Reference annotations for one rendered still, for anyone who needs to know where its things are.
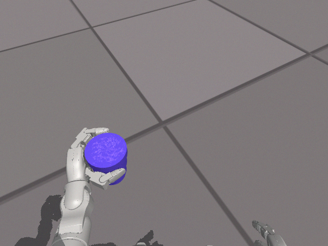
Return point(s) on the cup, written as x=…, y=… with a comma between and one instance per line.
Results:
x=107, y=152

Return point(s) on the left robot hand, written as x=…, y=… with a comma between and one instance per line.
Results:
x=77, y=167

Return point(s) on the left robot arm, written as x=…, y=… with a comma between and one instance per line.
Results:
x=76, y=207

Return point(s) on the right robot hand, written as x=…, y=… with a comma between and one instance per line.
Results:
x=267, y=233

